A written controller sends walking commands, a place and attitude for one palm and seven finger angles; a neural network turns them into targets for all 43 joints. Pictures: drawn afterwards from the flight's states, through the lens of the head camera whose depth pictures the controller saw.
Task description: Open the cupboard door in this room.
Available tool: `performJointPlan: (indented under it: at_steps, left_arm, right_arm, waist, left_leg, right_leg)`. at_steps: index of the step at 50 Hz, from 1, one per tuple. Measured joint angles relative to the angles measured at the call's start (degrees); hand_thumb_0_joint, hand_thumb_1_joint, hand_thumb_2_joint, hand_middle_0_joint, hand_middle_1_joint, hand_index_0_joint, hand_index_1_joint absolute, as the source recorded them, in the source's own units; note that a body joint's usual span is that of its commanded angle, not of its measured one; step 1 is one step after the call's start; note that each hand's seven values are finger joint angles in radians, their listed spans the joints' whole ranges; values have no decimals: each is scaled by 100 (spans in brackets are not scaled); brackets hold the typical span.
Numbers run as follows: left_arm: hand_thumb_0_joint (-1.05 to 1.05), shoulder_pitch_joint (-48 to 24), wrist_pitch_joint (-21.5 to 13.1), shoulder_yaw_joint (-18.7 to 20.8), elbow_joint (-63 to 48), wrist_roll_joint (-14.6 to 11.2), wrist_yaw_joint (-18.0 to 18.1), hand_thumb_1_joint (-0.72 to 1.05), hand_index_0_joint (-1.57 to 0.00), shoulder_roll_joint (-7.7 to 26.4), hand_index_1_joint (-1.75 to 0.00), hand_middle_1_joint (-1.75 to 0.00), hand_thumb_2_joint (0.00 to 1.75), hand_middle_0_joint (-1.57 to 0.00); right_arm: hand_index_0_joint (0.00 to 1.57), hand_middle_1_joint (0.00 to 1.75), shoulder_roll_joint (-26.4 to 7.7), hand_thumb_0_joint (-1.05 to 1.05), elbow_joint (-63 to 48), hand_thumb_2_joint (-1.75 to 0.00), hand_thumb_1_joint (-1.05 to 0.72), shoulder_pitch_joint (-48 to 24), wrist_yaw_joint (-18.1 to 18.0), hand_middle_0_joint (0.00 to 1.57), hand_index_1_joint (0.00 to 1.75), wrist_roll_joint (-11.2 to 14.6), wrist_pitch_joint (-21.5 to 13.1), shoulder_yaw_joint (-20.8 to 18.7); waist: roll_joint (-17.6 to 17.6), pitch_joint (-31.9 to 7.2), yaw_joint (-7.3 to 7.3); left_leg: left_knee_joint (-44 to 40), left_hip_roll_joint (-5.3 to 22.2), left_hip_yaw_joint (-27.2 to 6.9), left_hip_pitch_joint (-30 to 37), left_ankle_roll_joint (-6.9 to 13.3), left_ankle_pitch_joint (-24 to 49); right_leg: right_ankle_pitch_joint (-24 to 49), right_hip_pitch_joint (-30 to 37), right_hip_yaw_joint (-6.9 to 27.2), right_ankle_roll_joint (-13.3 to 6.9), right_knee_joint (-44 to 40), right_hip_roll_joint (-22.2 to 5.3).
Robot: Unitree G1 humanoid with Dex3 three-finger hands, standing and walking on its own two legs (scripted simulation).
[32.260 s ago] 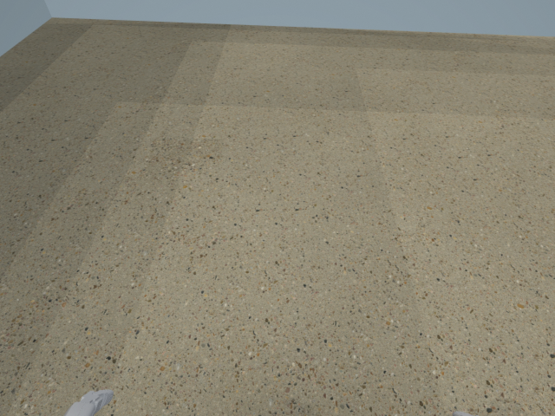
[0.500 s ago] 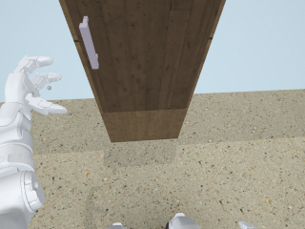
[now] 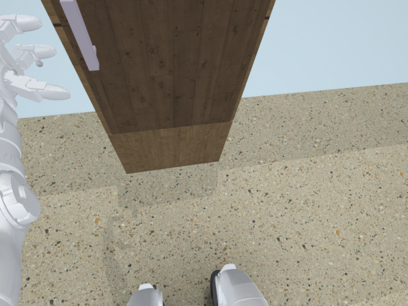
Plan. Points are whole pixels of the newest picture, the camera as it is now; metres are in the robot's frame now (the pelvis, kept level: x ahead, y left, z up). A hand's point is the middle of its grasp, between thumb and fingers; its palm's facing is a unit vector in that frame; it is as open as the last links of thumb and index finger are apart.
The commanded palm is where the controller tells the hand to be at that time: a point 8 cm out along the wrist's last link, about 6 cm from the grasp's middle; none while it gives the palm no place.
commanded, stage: move the hooked fingers beside the handle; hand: left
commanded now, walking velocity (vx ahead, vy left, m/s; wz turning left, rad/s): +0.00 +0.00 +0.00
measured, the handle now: (82, 30) +0.63 +0.17 +0.11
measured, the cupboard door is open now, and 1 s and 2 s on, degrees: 0 0 0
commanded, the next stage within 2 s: slide the fingers in behind the handle in 1.30 s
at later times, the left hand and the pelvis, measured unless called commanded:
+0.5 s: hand (39, 52) +0.58 +0.24 +0.10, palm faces +0.07 -1.00 -0.01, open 14.0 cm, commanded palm +0.55 +0.28 +0.10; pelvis +0.03 +0.01 +0.00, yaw -3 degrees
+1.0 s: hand (42, 59) +0.56 +0.23 +0.10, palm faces +0.06 -1.00 -0.02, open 14.0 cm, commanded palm +0.54 +0.27 +0.10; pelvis +0.02 +0.00 +0.00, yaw -1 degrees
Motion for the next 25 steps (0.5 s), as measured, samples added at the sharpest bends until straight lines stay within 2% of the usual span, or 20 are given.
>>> performJointPlan:
  at_steps: [3,10,15,19,22,25]
  left_arm:
    - [-1,-121,70,0,63,134,59,-50,-30,156,-120,-120,30,-30]
    - [-1,-540,-6,61,166,175,130,-50,-30,314,-120,-120,30,-30]
    - [-1,-658,142,167,240,303,137,-50,-30,474,-120,-120,30,-30]
    - [-1,-259,146,377,-58,305,110,-50,-30,460,-120,-120,30,-30]
    - [-1,114,91,551,-387,206,68,-50,-30,367,-120,-120,30,-30]
    - [-1,360,44,560,-604,81,11,-50,-30,259,-120,-120,30,-30]
  right_arm:
    - [20,30,-6,1,-71,-89,-91,92,25,21,30,-42,64,1]
    - [20,30,23,1,-43,-89,-91,228,91,21,30,-131,201,31]
    - [20,30,33,0,-116,-89,-91,291,129,21,30,-165,318,45]
    - [20,30,49,0,-241,-89,-91,377,184,21,30,-172,422,18]
    - [20,30,89,0,-299,-89,-91,415,228,21,30,-151,509,-8]
    - [20,30,125,0,-313,-89,-91,421,260,21,30,-115,565,-25]
  waist:
    - [30,7,-73]
    - [42,17,-197]
    - [64,-7,-305]
    - [93,-39,-277]
    - [88,-70,-207]
    - [86,-104,-117]
  left_leg:
    - [26,10,13,-114,14,-15]
    - [121,35,-12,-366,23,-81]
    - [145,76,2,-466,30,-142]
    - [88,129,81,-403,35,-190]
    - [19,164,123,-289,32,-220]
    - [-40,180,104,-165,23,-242]
  right_leg:
    - [10,-107,14,13,-7,11]
    - [-15,-319,-7,29,9,35]
    - [-37,-415,6,35,-10,77]
    - [-43,-391,78,43,-76,134]
    - [-53,-300,116,44,-145,173]
    - [-73,-165,97,39,-215,191]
